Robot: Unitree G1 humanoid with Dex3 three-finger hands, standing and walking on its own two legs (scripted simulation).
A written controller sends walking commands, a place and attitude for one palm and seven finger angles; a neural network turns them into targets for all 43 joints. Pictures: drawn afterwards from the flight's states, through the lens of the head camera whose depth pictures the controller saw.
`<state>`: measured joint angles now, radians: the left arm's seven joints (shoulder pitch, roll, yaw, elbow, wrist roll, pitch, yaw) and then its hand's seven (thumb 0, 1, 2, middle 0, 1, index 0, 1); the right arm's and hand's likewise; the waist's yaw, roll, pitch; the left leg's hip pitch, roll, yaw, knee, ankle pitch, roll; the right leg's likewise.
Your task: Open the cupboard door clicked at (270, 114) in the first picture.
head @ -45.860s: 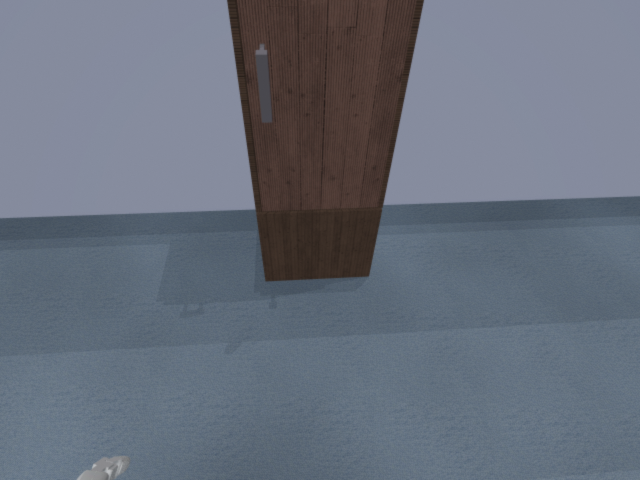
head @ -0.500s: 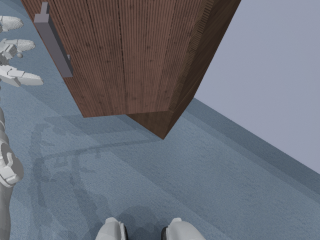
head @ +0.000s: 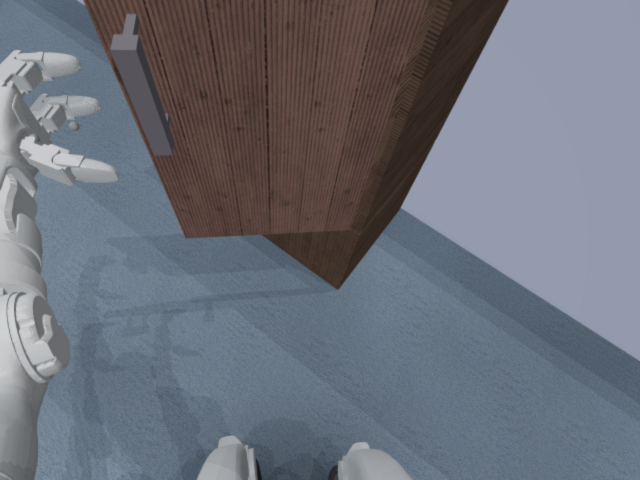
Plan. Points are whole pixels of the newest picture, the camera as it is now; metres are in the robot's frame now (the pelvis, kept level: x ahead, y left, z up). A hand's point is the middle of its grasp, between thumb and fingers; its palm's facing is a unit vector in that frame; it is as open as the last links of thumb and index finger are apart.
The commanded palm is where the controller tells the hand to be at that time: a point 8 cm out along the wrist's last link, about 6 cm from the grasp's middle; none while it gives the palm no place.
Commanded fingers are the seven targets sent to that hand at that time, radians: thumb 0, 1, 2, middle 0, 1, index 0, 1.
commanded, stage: move the hooked fingers beside the handle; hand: left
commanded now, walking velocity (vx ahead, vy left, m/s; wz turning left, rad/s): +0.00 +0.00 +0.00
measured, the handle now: (149, 90) +0.56 +0.17 +0.10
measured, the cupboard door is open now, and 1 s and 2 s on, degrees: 43 43 42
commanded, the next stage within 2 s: slide the fingers in behind the handle in 0.84 s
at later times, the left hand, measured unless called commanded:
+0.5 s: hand (70, 121) +0.51 +0.25 +0.11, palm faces +0.05 -1.00 -0.01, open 14.0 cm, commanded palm +0.49 +0.29 +0.10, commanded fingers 0.00 -0.50 0.30 -0.30 -1.20 -0.30 -1.20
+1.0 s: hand (80, 118) +0.52 +0.24 +0.10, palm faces +0.04 -1.00 +0.00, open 14.0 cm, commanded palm +0.50 +0.28 +0.10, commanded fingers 0.00 -0.50 0.30 -0.30 -1.20 -0.30 -1.20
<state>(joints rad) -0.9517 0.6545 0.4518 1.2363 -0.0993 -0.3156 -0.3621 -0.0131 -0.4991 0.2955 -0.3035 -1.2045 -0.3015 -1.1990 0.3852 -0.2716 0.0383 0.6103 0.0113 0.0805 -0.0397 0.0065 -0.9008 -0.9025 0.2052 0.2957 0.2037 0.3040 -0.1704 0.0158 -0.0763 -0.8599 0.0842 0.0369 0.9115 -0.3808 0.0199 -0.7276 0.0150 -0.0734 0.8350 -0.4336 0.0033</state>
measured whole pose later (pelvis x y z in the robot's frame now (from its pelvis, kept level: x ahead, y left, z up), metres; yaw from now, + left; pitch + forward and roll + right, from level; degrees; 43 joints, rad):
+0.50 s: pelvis -0.01 -0.01 +0.00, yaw -1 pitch +19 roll -4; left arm -0.96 0.73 0.49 1.28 -0.09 -0.29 -0.39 -0.01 -0.50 0.30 -0.30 -1.20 -0.30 -1.20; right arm 0.45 -0.28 0.04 0.63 0.02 0.09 -0.05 0.01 -0.90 -0.90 0.20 0.30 0.20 0.30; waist -0.20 0.03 -0.08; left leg -0.88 0.10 0.04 0.91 -0.37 0.01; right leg -0.75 0.03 -0.07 0.84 -0.42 0.00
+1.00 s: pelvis +0.00 +0.00 +0.00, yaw -1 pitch +20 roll -4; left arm -0.95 0.66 0.46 1.22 -0.09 -0.29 -0.35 -0.01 -0.50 0.30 -0.30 -1.20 -0.30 -1.20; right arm 0.42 -0.27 0.04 0.62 0.01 0.09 -0.03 0.01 -0.90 -0.90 0.20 0.30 0.20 0.30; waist -0.19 0.03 -0.09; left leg -0.88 0.09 0.04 0.93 -0.40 0.02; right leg -0.75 0.02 -0.06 0.84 -0.44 0.01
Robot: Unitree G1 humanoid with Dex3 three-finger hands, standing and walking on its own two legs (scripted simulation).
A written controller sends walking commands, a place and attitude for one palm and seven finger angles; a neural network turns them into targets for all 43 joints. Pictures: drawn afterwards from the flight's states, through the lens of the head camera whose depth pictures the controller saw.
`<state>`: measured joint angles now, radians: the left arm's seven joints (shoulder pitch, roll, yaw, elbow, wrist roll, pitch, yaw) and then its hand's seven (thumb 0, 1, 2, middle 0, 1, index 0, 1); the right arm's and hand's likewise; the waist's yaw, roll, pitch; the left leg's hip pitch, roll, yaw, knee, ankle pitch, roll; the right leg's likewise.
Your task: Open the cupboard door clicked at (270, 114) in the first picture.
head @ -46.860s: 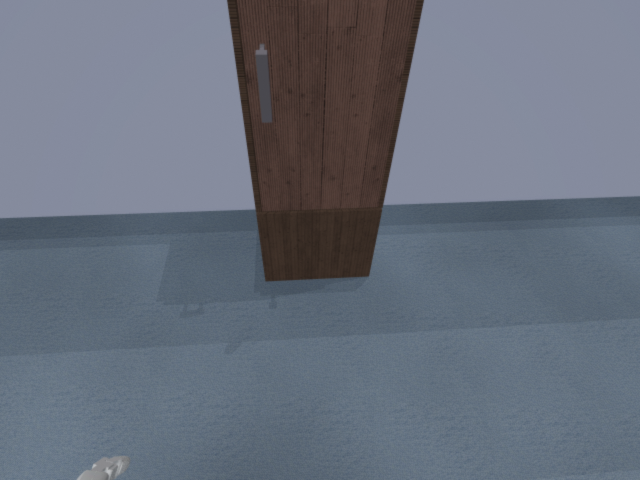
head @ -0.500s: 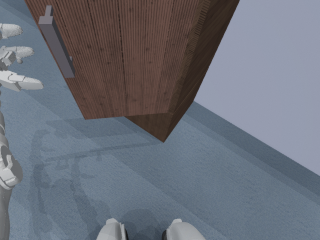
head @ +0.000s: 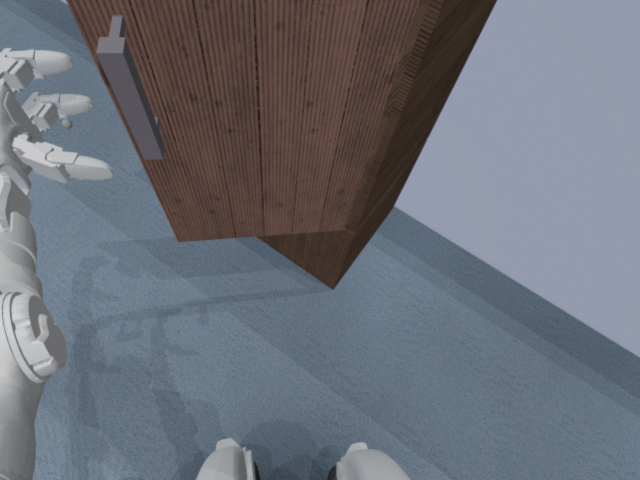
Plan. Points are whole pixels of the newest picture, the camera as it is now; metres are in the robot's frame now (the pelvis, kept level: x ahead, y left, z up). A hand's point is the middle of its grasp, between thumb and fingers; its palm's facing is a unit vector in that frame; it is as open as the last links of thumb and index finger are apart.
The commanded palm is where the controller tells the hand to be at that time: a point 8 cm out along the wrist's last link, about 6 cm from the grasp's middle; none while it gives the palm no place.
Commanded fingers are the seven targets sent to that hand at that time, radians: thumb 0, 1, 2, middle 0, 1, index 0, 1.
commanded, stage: slide the fingers in behind the handle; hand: left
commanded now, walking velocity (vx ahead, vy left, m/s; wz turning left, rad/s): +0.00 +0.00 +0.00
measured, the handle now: (137, 93) +0.56 +0.18 +0.11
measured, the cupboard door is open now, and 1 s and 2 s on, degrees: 43 42 42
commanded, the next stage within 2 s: close the thumb around the handle in 1.54 s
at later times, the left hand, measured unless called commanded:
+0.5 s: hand (115, 125) +0.51 +0.19 +0.11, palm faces +0.04 -1.00 +0.01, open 14.0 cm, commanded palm +0.48 +0.24 +0.10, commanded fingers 0.00 -0.50 0.30 -0.30 -1.20 -0.30 -1.20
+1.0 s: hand (135, 123) +0.51 +0.17 +0.10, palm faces +0.05 -1.00 +0.00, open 13.9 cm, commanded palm +0.49 +0.21 +0.10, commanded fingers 0.00 -0.50 0.30 -0.30 -1.20 -0.30 -1.20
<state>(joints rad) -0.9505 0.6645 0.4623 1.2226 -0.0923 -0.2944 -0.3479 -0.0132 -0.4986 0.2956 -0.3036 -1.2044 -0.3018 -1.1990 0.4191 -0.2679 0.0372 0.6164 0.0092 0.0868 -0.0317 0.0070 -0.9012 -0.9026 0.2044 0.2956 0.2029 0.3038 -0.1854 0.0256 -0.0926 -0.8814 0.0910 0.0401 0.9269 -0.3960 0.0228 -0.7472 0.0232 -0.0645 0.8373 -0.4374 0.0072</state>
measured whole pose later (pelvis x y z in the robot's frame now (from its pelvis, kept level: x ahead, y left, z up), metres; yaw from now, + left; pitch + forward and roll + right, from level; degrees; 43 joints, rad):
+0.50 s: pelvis -0.01 -0.01 +0.00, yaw +1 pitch +19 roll -3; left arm -0.96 0.55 0.41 1.21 -0.09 -0.32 -0.26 -0.01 -0.50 0.30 -0.30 -1.20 -0.30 -1.20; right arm 0.41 -0.27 0.02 0.64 0.00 0.08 -0.02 0.01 -0.90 -0.90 0.20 0.30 0.20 0.30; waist -0.18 0.03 -0.09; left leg -0.86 0.09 0.03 0.92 -0.38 0.01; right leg -0.74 0.02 -0.07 0.85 -0.44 -0.01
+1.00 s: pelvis -0.01 -0.02 +0.00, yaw +1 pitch +20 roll -3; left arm -0.99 0.53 0.37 1.22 -0.09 -0.32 -0.21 -0.01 -0.50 0.30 -0.30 -1.20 -0.30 -1.22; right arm 0.43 -0.27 0.01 0.66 0.00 0.06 -0.01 0.01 -0.90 -0.90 0.20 0.30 0.20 0.30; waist -0.18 0.03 -0.09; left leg -0.88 0.09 0.02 0.92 -0.37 0.00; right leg -0.76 0.03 -0.09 0.86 -0.44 -0.02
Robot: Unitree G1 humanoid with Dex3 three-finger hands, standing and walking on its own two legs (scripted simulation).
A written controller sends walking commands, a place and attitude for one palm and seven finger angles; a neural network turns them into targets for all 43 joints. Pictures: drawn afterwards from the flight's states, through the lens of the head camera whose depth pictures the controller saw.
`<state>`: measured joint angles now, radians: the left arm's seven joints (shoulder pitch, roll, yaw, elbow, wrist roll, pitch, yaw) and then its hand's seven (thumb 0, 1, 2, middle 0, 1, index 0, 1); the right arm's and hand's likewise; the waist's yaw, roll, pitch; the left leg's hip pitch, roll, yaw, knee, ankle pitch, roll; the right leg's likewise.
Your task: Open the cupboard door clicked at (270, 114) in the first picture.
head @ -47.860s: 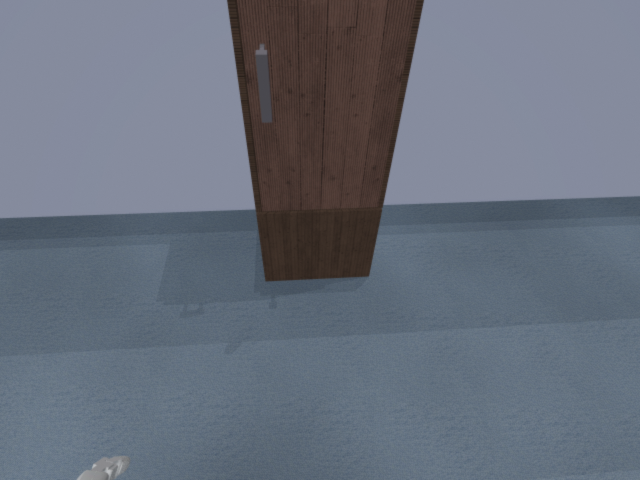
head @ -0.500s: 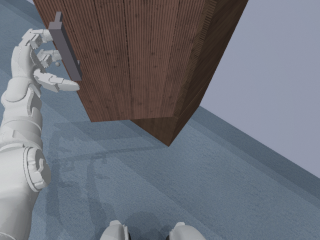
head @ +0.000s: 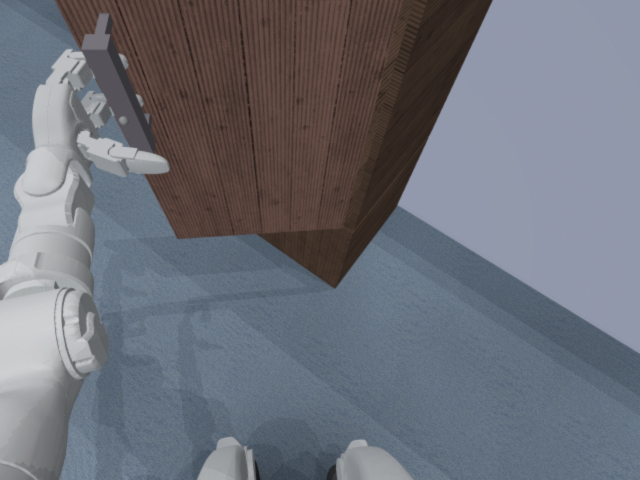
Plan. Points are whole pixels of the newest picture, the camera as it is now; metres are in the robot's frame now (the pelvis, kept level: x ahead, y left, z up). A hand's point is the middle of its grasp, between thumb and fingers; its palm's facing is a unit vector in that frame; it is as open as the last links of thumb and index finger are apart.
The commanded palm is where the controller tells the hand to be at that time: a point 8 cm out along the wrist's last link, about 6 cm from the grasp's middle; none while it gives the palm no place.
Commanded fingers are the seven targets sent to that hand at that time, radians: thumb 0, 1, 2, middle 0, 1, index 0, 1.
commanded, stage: slide the fingers in behind the handle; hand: left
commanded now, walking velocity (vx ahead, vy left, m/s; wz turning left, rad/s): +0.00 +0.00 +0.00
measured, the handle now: (126, 90) +0.57 +0.19 +0.11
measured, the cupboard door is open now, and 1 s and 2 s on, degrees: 42 42 61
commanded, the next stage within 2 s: close the thumb around the handle in 0.54 s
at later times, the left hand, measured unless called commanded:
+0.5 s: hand (132, 118) +0.53 +0.18 +0.10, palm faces +0.03 -1.00 +0.00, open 13.8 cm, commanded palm +0.50 +0.22 +0.10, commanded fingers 0.00 -0.50 0.30 -0.30 -1.20 -0.30 -1.20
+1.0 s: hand (135, 124) +0.52 +0.17 +0.10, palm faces +0.02 -1.00 -0.01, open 10.3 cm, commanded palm +0.49 +0.22 +0.10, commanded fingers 0.00 0.56 0.76 -0.38 -1.31 -0.38 -1.31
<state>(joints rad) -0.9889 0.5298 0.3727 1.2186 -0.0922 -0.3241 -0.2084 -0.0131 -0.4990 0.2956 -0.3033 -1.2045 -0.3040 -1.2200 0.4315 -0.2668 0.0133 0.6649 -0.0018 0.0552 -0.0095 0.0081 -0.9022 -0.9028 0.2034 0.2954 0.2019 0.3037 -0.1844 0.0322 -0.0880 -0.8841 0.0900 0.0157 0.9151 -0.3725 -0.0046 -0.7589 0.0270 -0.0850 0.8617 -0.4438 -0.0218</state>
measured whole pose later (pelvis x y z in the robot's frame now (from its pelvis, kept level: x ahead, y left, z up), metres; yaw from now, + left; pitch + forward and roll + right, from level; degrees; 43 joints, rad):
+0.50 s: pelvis +0.00 +0.01 +0.00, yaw -1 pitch +20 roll -3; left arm -0.98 0.49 0.39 1.21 -0.07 -0.34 -0.18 -0.01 -0.50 0.30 -0.32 -1.21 -0.34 -1.23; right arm 0.42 -0.26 0.02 0.65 -0.01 0.06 0.00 0.01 -0.90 -0.90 0.20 0.30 0.20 0.30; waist -0.19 0.04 -0.10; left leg -0.88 0.08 0.03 0.92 -0.38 0.01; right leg -0.76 0.02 -0.07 0.86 -0.45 -0.01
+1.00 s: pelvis +0.00 +0.01 +0.00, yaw +0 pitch +18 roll -3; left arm -0.96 0.46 0.36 1.20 -0.07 -0.36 -0.15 -0.01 0.05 0.53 -0.34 -1.26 -0.34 -1.26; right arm 0.40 -0.26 0.01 0.65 -0.01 0.06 0.00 0.01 -0.90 -0.90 0.20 0.30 0.20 0.30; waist -0.18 0.04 -0.09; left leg -0.86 0.08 0.03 0.92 -0.38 0.01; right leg -0.74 0.02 -0.07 0.87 -0.44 -0.01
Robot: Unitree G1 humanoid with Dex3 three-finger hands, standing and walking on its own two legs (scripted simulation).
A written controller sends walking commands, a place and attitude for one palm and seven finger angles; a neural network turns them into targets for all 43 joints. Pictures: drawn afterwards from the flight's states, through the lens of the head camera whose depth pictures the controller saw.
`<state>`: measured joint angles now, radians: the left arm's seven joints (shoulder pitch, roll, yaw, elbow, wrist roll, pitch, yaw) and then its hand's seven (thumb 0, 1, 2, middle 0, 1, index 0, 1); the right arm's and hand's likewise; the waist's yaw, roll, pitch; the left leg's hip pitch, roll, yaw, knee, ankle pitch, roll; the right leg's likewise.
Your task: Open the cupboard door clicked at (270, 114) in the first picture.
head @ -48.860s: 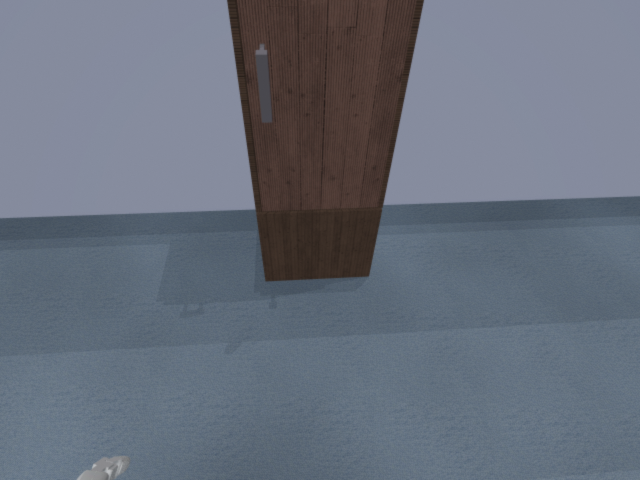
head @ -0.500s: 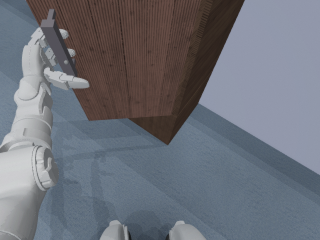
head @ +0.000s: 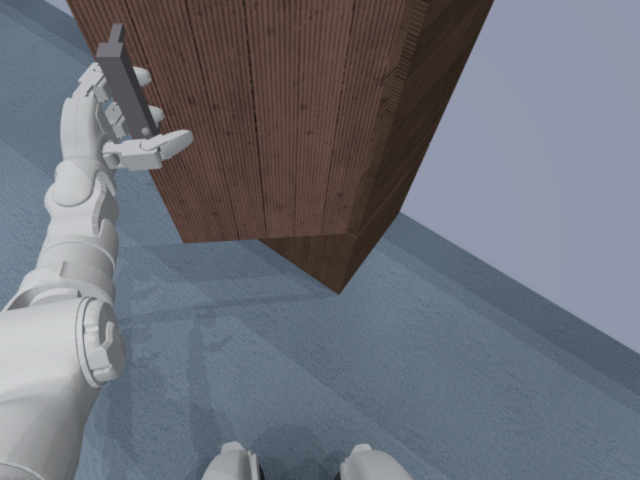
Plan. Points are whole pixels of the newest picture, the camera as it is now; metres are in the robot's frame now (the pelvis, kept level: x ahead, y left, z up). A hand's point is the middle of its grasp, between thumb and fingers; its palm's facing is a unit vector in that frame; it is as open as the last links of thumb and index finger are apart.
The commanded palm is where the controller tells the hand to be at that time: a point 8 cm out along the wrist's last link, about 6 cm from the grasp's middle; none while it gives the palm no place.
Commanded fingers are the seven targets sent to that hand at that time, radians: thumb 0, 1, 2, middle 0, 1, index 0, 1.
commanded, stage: close the thumb around the handle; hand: left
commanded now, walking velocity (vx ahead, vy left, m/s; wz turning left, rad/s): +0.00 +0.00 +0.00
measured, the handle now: (137, 96) +0.58 +0.18 +0.11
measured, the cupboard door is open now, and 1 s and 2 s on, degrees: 42 61 86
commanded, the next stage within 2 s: pull the door open along its arc in 0.34 s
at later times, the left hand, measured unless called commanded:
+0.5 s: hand (151, 127) +0.52 +0.16 +0.11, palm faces +0.04 -1.00 +0.00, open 5.9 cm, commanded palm +0.49 +0.21 +0.10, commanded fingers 0.00 0.90 0.90 -0.40 -1.35 -0.40 -1.35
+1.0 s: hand (175, 200) +0.41 +0.12 +0.11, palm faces +0.09 -0.99 +0.08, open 6.4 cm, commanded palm +0.35 +0.19 +0.10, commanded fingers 0.00 0.90 0.90 -0.40 -1.35 -0.40 -1.35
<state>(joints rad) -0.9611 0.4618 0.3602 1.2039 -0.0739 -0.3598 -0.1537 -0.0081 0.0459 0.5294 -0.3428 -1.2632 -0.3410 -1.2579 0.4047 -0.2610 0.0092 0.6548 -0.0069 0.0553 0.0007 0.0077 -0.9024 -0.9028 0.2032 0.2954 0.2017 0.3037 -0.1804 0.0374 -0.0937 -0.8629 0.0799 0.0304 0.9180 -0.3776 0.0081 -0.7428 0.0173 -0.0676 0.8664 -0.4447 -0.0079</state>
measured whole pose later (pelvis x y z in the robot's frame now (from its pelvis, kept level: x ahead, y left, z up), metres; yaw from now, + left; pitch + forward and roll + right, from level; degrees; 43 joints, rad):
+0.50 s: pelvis +0.00 -0.01 +0.00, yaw +0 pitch +19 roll -2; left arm -0.97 0.47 0.39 1.20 -0.07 -0.35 -0.16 0.00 0.68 0.82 -0.35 -1.35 -0.36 -1.35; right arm 0.43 -0.27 0.01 0.65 -0.01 0.06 -0.01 0.01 -0.90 -0.90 0.20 0.30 0.20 0.30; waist -0.19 0.04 -0.09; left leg -0.86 0.09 0.03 0.91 -0.37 0.00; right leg -0.75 0.02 -0.06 0.86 -0.44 -0.01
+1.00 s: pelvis +0.03 +0.00 +0.02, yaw -1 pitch +12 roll -1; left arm -0.29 0.12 0.19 0.45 -0.18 -0.25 0.02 0.01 0.66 0.71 -0.32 -1.32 -0.33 -1.28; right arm 0.33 -0.24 -0.02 0.56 0.03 0.06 0.03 0.01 -0.90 -0.90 0.20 0.30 0.20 0.30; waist -0.07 0.05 -0.14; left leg -0.60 0.07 0.09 0.77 -0.38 0.00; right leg -0.52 0.01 -0.01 0.75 -0.44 -0.01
